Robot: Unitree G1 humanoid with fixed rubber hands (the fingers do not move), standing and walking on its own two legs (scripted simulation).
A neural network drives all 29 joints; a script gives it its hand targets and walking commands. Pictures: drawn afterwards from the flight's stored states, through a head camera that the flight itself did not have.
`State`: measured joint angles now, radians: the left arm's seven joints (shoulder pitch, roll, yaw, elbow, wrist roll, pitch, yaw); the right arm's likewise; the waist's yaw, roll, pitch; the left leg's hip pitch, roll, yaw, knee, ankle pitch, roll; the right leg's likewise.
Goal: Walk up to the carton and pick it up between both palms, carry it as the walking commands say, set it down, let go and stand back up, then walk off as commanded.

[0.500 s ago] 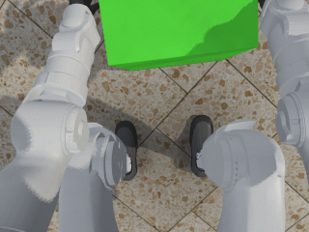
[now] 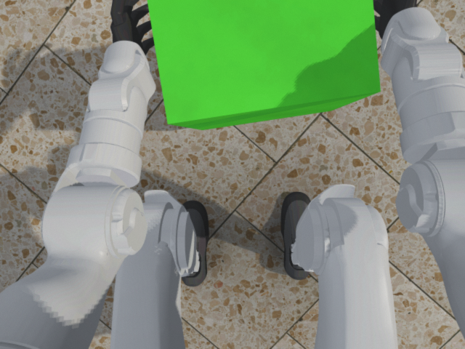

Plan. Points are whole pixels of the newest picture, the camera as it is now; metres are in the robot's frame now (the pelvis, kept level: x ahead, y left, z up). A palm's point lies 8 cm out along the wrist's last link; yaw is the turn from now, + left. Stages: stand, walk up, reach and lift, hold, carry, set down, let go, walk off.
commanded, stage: reach and lift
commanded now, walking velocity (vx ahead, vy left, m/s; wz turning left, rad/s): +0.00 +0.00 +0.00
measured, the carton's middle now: (260, 65) +0.52 -0.05 -0.20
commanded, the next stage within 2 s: none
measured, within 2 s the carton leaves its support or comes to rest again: neither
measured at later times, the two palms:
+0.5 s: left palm (103, 33) +0.53 +0.14 -0.06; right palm (407, 2) +0.54 -0.22 -0.07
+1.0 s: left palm (54, 24) +0.51 +0.15 +0.01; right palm out of the picture +0.52 -0.21 +0.00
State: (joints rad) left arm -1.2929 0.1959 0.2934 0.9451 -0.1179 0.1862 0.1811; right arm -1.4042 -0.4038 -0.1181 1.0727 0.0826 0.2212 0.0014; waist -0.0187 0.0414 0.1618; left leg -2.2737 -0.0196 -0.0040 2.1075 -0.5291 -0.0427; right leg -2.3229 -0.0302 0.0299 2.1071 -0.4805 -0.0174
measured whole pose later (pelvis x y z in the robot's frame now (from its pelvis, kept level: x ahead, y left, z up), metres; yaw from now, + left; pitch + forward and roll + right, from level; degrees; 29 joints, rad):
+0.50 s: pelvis +0.01 +0.00 +0.03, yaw +0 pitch +46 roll +3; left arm -1.13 0.10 0.44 0.70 0.00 0.30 0.13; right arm -1.23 -0.30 -0.24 0.84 -0.04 0.32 0.02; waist 0.00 0.04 -0.02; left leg -2.25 -0.02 0.00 1.99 -0.54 -0.04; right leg -2.30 -0.02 0.03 1.99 -0.49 -0.01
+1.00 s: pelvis +0.01 +0.00 +0.08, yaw -1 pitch +47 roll +3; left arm -1.03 0.03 0.51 0.61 0.10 0.37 0.09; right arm -1.13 -0.22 -0.32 0.75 -0.14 0.40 0.04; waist 0.02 0.03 -0.15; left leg -2.14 -0.01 -0.01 1.81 -0.50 -0.03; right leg -2.18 -0.01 0.03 1.80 -0.45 0.00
